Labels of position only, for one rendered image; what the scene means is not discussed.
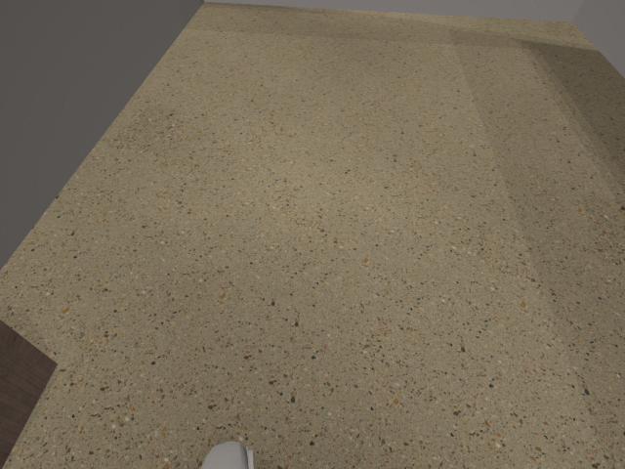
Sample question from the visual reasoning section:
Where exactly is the robot left thigh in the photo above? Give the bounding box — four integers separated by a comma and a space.
200, 442, 254, 469

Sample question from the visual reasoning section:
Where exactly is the cupboard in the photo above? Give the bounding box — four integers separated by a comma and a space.
0, 320, 58, 469

